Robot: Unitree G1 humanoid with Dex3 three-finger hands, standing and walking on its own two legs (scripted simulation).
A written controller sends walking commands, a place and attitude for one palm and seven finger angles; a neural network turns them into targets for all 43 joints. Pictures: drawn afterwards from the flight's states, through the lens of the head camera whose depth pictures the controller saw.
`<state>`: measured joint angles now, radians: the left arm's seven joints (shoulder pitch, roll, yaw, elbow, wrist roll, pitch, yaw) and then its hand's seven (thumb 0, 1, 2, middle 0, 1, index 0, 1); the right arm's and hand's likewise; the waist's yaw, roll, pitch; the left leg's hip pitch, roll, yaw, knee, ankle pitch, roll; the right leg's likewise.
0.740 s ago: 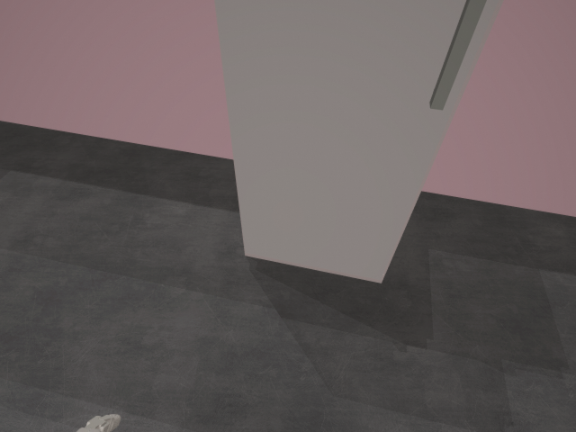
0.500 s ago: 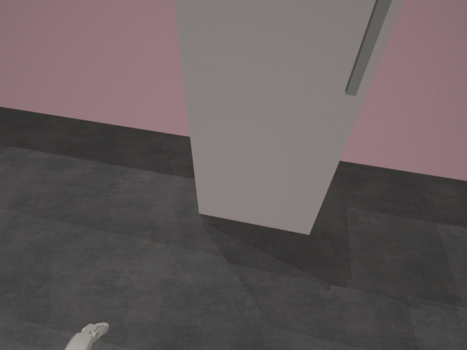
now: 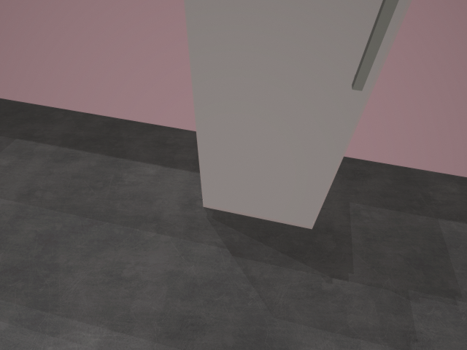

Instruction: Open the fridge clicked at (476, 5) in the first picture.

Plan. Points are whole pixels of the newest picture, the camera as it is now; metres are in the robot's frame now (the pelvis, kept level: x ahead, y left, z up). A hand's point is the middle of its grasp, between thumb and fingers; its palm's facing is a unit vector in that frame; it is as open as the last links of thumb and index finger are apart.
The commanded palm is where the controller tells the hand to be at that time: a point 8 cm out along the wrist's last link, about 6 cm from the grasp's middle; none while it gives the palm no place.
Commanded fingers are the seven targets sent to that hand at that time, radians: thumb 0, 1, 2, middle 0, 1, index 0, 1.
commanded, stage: stand and wait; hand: right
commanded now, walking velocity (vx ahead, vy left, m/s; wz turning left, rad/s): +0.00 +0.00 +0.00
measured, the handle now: (382, 14) +0.77 -0.29 +0.25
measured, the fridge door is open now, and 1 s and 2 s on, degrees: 0 0 0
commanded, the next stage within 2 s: look at it before walking up in 0.12 s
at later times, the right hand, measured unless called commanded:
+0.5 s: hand out of the picture +0.07 -0.24 -0.15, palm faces -0.02 +0.94 -0.33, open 7.4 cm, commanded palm none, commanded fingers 0.00 -0.90 -0.90 0.20 0.30 0.20 0.30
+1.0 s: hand out of the picture +0.07 -0.25 -0.15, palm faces +0.01 +0.94 -0.34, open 7.4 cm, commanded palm none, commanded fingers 0.00 -0.90 -0.90 0.20 0.30 0.20 0.30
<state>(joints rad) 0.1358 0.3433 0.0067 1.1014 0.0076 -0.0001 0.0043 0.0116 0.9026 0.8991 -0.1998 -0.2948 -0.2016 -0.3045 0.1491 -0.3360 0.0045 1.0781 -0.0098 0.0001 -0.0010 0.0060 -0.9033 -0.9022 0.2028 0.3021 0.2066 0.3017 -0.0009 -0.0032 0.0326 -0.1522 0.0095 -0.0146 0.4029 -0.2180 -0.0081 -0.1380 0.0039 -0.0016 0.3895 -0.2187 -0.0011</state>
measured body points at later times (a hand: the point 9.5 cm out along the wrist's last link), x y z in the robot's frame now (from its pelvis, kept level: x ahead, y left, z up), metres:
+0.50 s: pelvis +0.00 +0.00 +0.00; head +0.00 +0.00 +0.45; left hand +0.07 +0.30 -0.13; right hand +0.07 -0.29 -0.13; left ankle +0.00 +0.12 -0.74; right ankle +0.00 -0.12 -0.74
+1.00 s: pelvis +0.00 +0.00 +0.00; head +0.01 +0.00 +0.45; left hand +0.09 +0.29 -0.13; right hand +0.07 -0.30 -0.13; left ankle +0.00 +0.12 -0.74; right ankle +0.00 -0.12 -0.74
